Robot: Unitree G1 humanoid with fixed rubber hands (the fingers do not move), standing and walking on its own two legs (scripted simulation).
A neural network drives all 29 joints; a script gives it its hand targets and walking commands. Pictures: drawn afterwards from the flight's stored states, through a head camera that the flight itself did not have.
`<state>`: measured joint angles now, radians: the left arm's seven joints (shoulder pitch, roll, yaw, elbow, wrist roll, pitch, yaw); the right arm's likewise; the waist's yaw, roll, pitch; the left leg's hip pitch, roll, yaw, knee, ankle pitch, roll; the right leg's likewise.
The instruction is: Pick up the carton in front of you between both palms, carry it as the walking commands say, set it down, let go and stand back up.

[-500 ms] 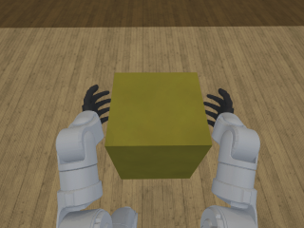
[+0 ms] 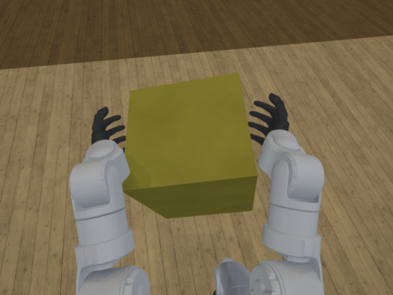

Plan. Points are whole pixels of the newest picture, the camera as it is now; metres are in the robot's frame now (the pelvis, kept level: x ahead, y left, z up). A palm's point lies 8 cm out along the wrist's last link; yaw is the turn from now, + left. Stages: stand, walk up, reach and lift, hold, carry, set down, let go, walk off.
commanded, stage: carry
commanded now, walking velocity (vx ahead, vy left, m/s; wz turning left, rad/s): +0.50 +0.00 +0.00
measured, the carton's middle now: (197, 156) +0.38 -0.03 +0.05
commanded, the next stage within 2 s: none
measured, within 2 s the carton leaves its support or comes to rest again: neither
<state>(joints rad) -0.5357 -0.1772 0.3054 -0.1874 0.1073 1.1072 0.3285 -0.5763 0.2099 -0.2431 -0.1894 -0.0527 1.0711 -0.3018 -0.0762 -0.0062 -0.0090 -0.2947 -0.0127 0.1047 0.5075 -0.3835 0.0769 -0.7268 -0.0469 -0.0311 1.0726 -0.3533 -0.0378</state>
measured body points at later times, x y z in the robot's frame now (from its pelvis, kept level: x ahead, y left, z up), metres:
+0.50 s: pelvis +0.27 -0.02 +0.02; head +0.30 -0.02 +0.47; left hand +0.63 +0.16 +0.16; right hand +0.64 -0.15 +0.17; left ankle +0.38 +0.09 -0.68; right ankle +0.22 -0.12 -0.72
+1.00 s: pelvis +0.56 -0.03 +0.04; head +0.57 -0.03 +0.49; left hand +0.91 +0.16 +0.18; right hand +0.93 -0.15 +0.19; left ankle +0.42 +0.07 -0.62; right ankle +0.63 -0.11 -0.68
